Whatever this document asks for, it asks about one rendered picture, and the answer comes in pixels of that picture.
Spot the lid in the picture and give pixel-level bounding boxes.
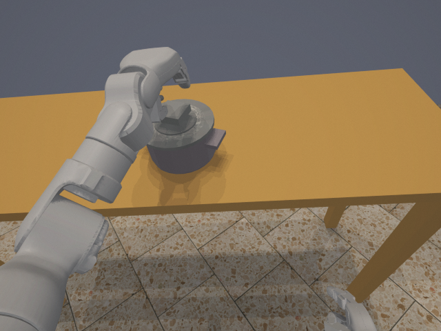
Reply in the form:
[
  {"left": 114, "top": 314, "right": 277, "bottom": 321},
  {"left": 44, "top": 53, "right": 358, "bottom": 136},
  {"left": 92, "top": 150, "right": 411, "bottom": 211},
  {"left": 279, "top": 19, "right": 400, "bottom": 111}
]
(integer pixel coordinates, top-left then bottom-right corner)
[{"left": 147, "top": 99, "right": 214, "bottom": 151}]

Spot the knob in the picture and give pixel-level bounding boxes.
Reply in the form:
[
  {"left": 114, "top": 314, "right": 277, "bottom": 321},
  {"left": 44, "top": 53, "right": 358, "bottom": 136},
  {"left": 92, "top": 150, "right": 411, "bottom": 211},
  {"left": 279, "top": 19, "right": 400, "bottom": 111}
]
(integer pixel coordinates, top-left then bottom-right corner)
[{"left": 161, "top": 100, "right": 191, "bottom": 126}]

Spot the robot left forearm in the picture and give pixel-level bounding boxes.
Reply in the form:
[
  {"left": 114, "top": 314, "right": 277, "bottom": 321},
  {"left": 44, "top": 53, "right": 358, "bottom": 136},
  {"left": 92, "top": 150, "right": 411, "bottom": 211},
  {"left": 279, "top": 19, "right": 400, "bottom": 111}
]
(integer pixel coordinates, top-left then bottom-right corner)
[{"left": 14, "top": 63, "right": 161, "bottom": 252}]

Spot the left robot upper arm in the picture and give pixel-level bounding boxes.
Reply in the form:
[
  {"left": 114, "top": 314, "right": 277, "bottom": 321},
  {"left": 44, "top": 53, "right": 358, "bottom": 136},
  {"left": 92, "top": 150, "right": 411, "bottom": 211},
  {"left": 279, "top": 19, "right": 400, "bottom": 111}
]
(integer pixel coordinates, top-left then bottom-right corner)
[{"left": 0, "top": 194, "right": 109, "bottom": 331}]

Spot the table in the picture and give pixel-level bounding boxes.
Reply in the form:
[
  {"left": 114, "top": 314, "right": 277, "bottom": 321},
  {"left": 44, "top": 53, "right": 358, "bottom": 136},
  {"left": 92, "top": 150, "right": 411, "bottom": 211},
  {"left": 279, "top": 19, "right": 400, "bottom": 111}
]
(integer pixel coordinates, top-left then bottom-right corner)
[{"left": 0, "top": 68, "right": 441, "bottom": 305}]

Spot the left robot hand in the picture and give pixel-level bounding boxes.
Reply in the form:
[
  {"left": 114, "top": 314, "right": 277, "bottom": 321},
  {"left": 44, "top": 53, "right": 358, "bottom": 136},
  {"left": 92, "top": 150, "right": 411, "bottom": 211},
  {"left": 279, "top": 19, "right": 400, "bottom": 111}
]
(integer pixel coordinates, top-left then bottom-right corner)
[{"left": 120, "top": 47, "right": 191, "bottom": 123}]

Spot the pot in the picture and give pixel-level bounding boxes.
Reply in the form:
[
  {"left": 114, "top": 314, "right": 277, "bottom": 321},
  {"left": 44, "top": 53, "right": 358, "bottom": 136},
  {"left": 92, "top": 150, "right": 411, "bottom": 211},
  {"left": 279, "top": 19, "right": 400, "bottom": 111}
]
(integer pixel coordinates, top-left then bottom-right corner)
[{"left": 147, "top": 128, "right": 226, "bottom": 174}]

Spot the right robot hand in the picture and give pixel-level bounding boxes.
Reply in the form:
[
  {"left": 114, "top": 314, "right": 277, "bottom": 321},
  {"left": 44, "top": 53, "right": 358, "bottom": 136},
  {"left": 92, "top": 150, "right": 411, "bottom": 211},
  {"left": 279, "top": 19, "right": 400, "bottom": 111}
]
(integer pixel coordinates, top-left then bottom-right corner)
[{"left": 324, "top": 286, "right": 377, "bottom": 331}]

